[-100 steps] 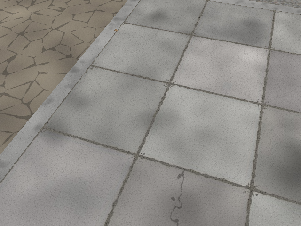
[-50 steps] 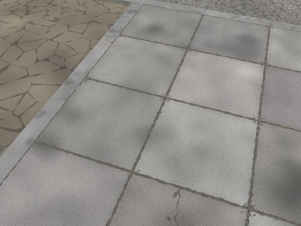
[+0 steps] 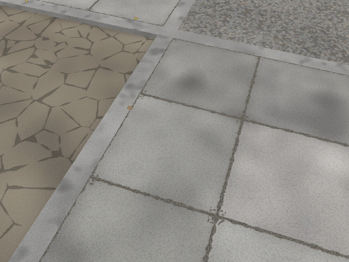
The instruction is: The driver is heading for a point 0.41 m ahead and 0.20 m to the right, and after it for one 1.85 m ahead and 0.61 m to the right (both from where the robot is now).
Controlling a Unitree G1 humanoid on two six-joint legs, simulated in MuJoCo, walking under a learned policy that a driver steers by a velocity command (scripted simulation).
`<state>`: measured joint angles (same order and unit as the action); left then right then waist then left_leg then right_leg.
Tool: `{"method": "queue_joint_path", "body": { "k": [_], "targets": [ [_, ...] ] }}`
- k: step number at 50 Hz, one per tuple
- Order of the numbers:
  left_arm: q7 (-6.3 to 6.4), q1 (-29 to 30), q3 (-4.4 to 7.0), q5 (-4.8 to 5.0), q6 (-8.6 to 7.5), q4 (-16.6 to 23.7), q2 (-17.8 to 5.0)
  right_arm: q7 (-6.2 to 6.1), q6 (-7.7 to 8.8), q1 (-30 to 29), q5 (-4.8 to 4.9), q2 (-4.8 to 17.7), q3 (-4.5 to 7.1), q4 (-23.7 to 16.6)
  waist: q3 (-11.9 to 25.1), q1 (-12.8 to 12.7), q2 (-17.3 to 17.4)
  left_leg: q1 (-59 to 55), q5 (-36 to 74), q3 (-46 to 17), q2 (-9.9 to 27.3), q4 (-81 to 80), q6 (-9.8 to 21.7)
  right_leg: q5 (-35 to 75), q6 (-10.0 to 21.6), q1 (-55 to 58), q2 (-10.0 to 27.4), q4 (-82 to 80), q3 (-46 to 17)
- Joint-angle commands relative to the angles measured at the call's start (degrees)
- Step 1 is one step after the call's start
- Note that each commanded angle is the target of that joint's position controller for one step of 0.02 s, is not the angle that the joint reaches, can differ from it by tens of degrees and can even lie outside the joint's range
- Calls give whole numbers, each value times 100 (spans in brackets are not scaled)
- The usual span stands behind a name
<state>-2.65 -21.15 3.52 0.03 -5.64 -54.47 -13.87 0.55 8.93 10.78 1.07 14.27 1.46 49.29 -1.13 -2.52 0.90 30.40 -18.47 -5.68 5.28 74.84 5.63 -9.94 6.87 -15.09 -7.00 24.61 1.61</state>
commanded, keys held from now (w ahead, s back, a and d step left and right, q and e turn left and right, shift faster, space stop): w+e+shift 0.44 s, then e+shift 0.18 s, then shift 0.38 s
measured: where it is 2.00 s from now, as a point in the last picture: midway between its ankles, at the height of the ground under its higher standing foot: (212, 202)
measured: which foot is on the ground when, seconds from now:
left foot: up 0.00-0.24, down 0.26-0.68, up 0.70-1.00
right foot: down 0.00-0.26, up 0.28-0.66, down 0.68-1.00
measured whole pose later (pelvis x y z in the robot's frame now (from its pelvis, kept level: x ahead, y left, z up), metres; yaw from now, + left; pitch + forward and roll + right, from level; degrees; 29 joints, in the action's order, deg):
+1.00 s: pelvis +0.66 -0.08 +0.00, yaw -42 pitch +2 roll +1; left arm -0.5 -10.4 2.5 -1.0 -0.8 -38.4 -14.8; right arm -3.0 0.6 6.4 -0.3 17.4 2.7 40.8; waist -3.2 -1.2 2.0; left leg 36.1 -17.3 -4.2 5.7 57.2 -4.8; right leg -6.0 6.3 -22.1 -6.5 26.5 -1.1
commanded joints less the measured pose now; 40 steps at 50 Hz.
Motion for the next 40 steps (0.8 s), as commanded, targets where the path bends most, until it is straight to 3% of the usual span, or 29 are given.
{"method": "queue_joint_path", "body": {
  "k": [1, 3, 4, 6, 9, 10, 11, 12, 13, 14, 15, 16, 17, 18, 19, 21, 23, 26, 29, 31, 32, 33, 34, 35, 36, 37, 38, 39, 40],
  "targets": [
    [118, 691, -23, 77, -105, 543, -346, -40, -28, 264, -121, 158, -26, -489, -479, 691, -143, 727, 201, 35, 431, -828, -372, -1245, 1155, -783, 1450, -1861, -2254],
    [247, 543, 41, 86, -162, 660, -555, -57, 16, -496, -237, 316, -45, -756, -678, 486, -181, 171, 1541, 239, 310, -2193, -638, -600, 1012, -1515, 1158, -1915, -1767],
    [291, 478, 77, 122, -178, 706, -648, -34, 41, -802, -237, 301, -65, -837, -664, 395, -233, -420, 2182, 333, 136, -2958, -732, -341, 867, -1827, 945, -1810, -1468],
    [309, 18, 178, 178, -211, 721, -917, -6, 57, -1276, -97, 355, -57, -1008, -506, 120, -270, -1172, 2965, 414, -195, -3801, -918, -598, 710, -1765, 992, -1740, -1536],
    [364, -343, 217, 284, -126, 706, -871, -46, 24, -1562, 98, 715, 80, -1193, -446, 15, -421, -1007, 2635, 79, -239, -4621, -1026, -855, 503, -410, 1258, -1150, -2066],
    [385, -441, 215, 264, -51, 686, -807, -45, 36, -1468, 123, 820, 140, -1202, -374, 87, -479, -1008, 2246, 46, -239, -4677, -974, -684, 440, 10, 1346, -817, -2180],
    [393, -472, 211, 203, 20, 685, -779, -48, 54, -1025, 141, 986, 244, -1135, -125, 345, -578, -1358, 1655, 97, -302, -4595, -853, 29, 337, 291, 1346, -249, -2190],
    [358, -376, 172, 86, 73, 741, -719, -71, 65, -22, 169, 1199, 384, -951, 494, 910, -632, -2379, 1260, 209, -309, -4412, -689, 902, 141, 250, 1092, 953, -2005],
    [298, -189, 30, -109, 81, 989, -363, -127, 26, 1390, 98, 1484, 462, -751, 1661, 1509, -283, -4281, 207, -635, 566, -3988, -442, 818, -73, -707, 830, 2944, -1626],
    [231, -1313, -192, 217, -52, 1276, 508, -37, -44, 1864, -163, 2175, 606, -578, 2796, 754, 2576, -6161, -2087, -4235, 2124, -5326, 579, -1996, -307, -2599, 214, 5261, -1124],
    [293, -1010, -164, 508, -44, 1285, -15, 15, -63, 1663, -129, 1646, 532, -632, 2449, 893, 2524, -5906, -3694, -5241, 2184, -6073, 593, -1658, -214, -3521, 695, 6151, -1153],
    [338, -150, -72, 478, -6, 1394, -421, -16, -89, 1229, -81, 1107, 417, -703, 1385, 1071, 1625, -5142, -2871, -4056, 1926, -6105, 337, -1235, -191, -3918, 890, 6377, -898],
    [346, 328, -41, 320, 33, 1490, -516, -21, -140, 962, -134, 925, 369, -661, 883, 1015, 641, -4369, -1514, -2916, 1697, -5906, 199, -925, -193, -3766, 1155, 6235, -770],
    [308, 640, 0, 183, 69, 1597, -512, -5, -171, 746, -211, 760, 335, -578, 491, 858, 283, -3570, -452, -2066, 1416, -5890, 145, -719, -177, -3454, 1353, 5850, -769],
    [235, 593, 43, 219, 150, 1674, -437, -13, -165, 525, -272, 568, 286, -495, 308, 580, 462, -3045, 45, -1469, 1236, -5933, 104, -595, -172, -3121, 1553, 5554, -866],
    [154, 636, 35, 338, 344, 1803, -220, 21, -158, 358, -166, 319, 253, -346, 44, 379, 575, -2689, 603, -573, 1081, -6121, 8, -653, -161, -3059, 1740, 5263, -802],
    [125, 877, 13, 248, 438, 2018, -161, 4, -153, 233, -110, 450, 295, -300, -316, 256, 351, -2407, 1734, 83, 1110, -6261, 59, -329, -233, -3257, 1789, 4996, -715],
    [35, 1258, -2, 75, 391, 2258, -267, -130, -192, -302, -163, 853, 367, -467, -688, 104, 188, -1679, 3154, 1281, 777, -6327, -38, 799, -423, -2575, 1538, 3240, -181],
    [-162, 1493, 81, 54, 365, 2289, -443, -268, -230, 8, -92, 1399, 481, -487, -306, 217, 99, -2106, 4379, 1807, 637, -5931, -251, 1691, -334, -1429, 988, 1892, 473],
    [-207, 1092, 240, 92, 410, 2234, -801, -302, -327, 95, 49, 1680, 566, -556, 53, -63, 379, -2690, 5992, 1861, 756, -5056, -338, 1282, -126, -839, 566, 1644, 700],
    [-204, 565, 359, 89, 430, 2139, -1037, -298, -383, 125, 103, 1751, 601, -589, 334, -359, 451, -2642, 6449, 1790, 845, -4210, -318, 1054, 60, -133, 388, 1537, 662],
    [-134, -290, 546, 73, 452, 1936, -1383, -267, -390, 60, 126, 1653, 580, -648, 738, -816, 341, -2220, 6035, 1709, 765, -2971, -415, 1368, 298, 1094, 254, 1139, 495],
    [10, -395, 580, 93, 471, 1835, -1489, -196, -353, 326, 77, 1149, 448, -618, 692, -749, -452, -1269, 1968, 1647, 151, -1152, -715, 2380, 543, 1996, 659, 547, -230],
    [119, 277, 507, -81, 448, 2148, -1951, -103, -282, 1062, -297, 354, 208, -735, 1011, 189, -2249, 269, -2473, 1229, -651, 1210, -894, 6421, 1174, 2902, 1866, 1320, -2074],
    [35, 381, 425, -264, 342, 2507, -1837, -39, -199, 1587, -85, 971, 217, -854, 3054, 101, -1558, 600, -2093, -136, -707, 1899, -846, 4841, 2145, 3575, 2981, 378, -4140],
    [-25, 612, 390, -178, 320, 2560, -1595, -70, -241, 865, 49, 1378, 308, -902, 2728, -83, -399, 550, -1470, -184, -507, 1608, -808, 3235, 1866, 2911, 2742, -107, -4000],
    [-25, 892, 332, -16, 285, 2472, -1385, -146, -330, 495, 43, 1295, 307, -1013, 1786, 96, 126, 827, -1000, -35, -296, 1020, -832, 2291, 1534, 2002, 2463, -291, -3443],
    [5, 1100, 244, 56, 262, 2429, -1155, -240, -464, 443, -36, 1190, 287, -930, 1315, 265, 387, 700, -772, -11, -54, 676, -870, 1971, 1289, 1219, 2251, -357, -3080],
    [27, 1265, 225, -11, 257, 2401, -1128, -291, -595, 546, -46, 1209, 311, -908, 1037, 433, 224, 373, -642, -5, 55, 410, -876, 2168, 1202, 450, 2130, -413, -2733]
  ]
}}
Keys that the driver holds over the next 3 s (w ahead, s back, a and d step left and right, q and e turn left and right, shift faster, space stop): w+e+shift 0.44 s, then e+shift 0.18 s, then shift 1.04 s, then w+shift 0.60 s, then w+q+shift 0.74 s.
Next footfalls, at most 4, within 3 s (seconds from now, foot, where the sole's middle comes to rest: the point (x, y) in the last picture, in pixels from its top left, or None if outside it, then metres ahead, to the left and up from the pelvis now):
0.26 left None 0.47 0.17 -0.77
0.68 right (232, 214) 0.71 -0.20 -0.77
1.14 left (187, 181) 0.86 -0.01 -0.77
1.98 right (251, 211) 0.73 -0.28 -0.77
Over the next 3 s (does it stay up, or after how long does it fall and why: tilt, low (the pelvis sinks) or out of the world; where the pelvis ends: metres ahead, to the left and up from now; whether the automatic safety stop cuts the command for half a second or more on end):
stays up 1.42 -0.66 -0.01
